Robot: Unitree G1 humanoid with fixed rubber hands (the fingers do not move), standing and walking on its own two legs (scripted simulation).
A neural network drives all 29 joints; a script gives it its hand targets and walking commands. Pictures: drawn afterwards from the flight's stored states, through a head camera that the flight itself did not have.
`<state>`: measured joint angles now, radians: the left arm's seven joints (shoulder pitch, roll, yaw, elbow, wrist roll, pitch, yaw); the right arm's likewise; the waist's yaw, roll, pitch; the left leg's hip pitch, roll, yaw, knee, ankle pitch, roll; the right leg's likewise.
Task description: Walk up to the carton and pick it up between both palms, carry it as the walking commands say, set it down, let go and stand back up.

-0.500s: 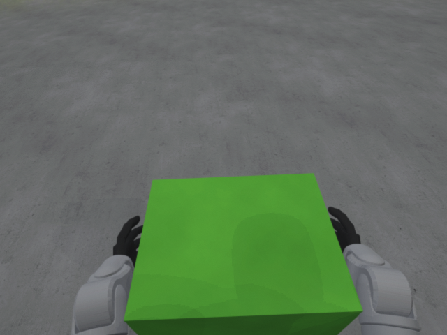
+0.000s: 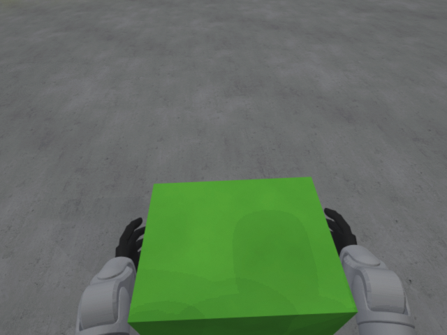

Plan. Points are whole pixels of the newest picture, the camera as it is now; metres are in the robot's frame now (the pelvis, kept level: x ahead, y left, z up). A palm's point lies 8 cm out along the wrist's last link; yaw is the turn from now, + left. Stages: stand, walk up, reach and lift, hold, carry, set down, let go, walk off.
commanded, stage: carry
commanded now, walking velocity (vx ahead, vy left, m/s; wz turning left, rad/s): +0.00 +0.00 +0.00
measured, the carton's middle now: (236, 275) +0.26 +0.00 -0.02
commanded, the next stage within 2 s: none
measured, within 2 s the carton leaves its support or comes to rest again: neither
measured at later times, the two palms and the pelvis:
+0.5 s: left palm (130, 268) +0.25 +0.18 +0.04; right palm (349, 257) +0.25 -0.19 +0.04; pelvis -0.01 +0.00 +0.00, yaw +0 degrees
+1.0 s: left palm (134, 269) +0.25 +0.17 +0.03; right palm (353, 259) +0.25 -0.20 +0.04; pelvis -0.01 -0.01 +0.00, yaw -1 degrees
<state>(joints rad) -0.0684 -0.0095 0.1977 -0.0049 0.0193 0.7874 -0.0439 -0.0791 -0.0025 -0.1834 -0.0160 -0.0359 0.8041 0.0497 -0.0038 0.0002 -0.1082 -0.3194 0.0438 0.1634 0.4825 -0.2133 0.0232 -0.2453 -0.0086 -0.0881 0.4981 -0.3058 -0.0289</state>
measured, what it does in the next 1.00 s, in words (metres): stands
